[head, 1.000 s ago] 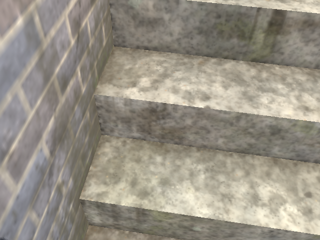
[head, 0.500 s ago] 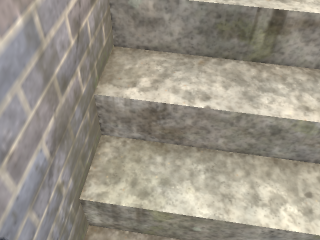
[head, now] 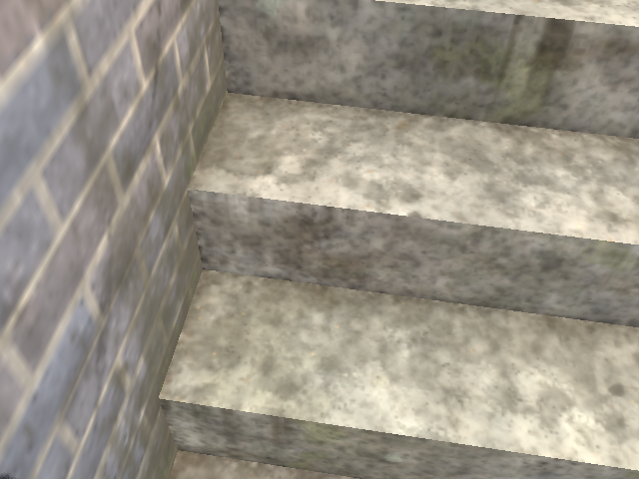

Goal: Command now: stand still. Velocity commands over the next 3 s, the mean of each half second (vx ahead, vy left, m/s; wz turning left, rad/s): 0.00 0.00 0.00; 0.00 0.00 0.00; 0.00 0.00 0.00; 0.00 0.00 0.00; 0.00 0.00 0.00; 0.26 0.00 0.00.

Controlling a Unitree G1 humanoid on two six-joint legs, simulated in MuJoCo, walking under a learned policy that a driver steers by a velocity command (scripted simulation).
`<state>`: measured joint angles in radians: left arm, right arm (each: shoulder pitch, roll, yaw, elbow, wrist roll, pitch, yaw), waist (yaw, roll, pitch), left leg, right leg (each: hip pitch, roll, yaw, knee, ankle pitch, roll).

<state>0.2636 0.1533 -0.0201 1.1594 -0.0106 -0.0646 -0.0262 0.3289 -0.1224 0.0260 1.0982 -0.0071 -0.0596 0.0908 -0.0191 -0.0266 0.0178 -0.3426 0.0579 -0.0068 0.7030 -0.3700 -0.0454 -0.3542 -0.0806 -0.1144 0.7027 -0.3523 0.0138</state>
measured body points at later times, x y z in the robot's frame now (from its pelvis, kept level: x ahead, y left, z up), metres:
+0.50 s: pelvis +0.00 +0.00 +0.00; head +0.02 +0.01 +0.45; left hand +0.01 +0.21 -0.17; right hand -0.02 -0.20 -0.15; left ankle +0.00 +0.15 -0.72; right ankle +0.01 -0.13 -0.72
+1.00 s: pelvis +0.00 +0.00 +0.00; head +0.02 +0.01 +0.45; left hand +0.00 +0.21 -0.17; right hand -0.02 -0.20 -0.15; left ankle +0.00 +0.15 -0.72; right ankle +0.01 -0.13 -0.72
